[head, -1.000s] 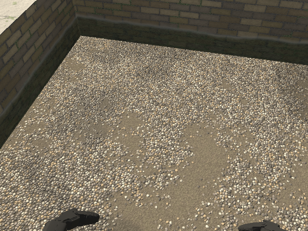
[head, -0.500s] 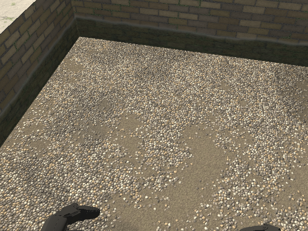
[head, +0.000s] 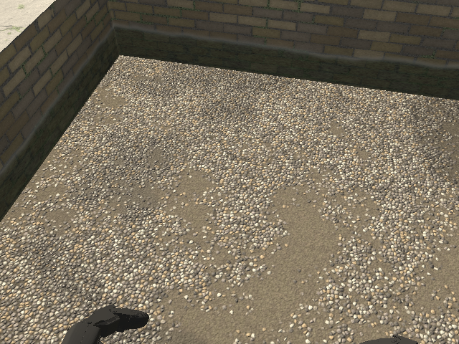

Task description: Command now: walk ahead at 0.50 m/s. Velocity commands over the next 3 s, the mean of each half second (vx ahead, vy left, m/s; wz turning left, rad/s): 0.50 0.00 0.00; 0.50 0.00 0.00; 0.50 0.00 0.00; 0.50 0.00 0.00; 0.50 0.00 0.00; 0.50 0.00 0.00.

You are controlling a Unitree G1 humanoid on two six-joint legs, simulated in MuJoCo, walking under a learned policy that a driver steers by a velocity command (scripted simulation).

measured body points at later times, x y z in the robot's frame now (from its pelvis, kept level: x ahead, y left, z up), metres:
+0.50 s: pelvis +0.00 +0.00 +0.00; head +0.00 +0.00 +0.45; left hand +0.23 +0.20 -0.05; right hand +0.19 -0.21 -0.07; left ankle -0.08 +0.13 -0.74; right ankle -0.02 -0.12 -0.74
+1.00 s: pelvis -0.01 +0.00 +0.00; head +0.00 +0.00 +0.45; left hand +0.22 +0.20 -0.05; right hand +0.18 -0.22 -0.07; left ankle -0.08 +0.13 -0.74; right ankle -0.02 -0.12 -0.74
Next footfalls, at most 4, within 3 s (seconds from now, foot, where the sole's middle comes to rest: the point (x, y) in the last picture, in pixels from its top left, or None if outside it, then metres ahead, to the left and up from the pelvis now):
none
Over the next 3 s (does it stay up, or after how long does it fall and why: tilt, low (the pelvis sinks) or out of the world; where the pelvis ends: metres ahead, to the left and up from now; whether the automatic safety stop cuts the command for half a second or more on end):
stays up -0.01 0.00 0.01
